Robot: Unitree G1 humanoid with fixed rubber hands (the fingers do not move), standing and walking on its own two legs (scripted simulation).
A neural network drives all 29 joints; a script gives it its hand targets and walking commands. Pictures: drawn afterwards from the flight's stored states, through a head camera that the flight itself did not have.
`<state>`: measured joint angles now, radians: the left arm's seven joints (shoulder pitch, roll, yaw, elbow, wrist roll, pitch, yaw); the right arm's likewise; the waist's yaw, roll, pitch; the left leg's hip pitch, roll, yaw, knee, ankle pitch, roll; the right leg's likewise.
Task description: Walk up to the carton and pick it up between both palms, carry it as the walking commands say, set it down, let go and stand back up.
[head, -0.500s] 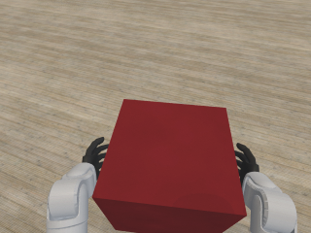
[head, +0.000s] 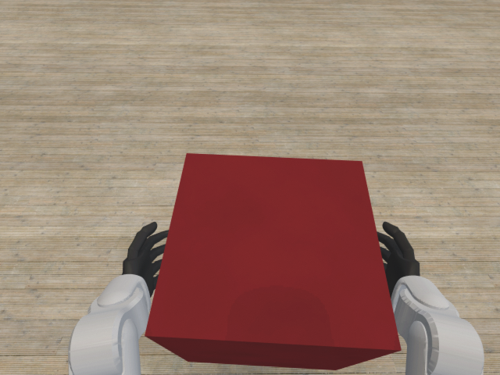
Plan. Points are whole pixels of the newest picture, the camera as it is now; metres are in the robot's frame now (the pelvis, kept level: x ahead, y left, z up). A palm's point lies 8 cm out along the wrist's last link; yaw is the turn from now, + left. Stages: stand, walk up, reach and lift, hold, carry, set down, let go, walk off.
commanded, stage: carry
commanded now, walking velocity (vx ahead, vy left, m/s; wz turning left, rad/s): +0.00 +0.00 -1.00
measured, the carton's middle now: (267, 270) +0.29 +0.01 +0.01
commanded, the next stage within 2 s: none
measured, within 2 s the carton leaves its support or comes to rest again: neither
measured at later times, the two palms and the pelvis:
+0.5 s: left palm (293, 257) +0.31 -0.03 +0.03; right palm out of the picture +0.11 -0.33 +0.04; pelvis -0.01 -0.05 -0.04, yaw -31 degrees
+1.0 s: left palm (370, 250) +0.30 -0.14 +0.07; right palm out of the picture +0.01 -0.35 +0.09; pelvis +0.01 -0.05 +0.00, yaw -57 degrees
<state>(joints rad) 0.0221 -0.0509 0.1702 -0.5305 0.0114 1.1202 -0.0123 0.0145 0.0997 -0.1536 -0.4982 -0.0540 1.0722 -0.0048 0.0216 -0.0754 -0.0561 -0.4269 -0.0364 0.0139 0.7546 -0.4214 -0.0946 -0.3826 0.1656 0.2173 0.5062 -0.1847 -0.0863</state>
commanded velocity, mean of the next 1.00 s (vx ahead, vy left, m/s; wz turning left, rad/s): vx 0.00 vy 0.00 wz -1.00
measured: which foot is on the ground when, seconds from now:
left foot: up 0.00-0.06, down 0.08-0.46, up 0.48-0.84, down 0.86-1.00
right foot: down 0.00-0.06, up 0.08-0.46, down 0.48-0.86, up 0.88-1.00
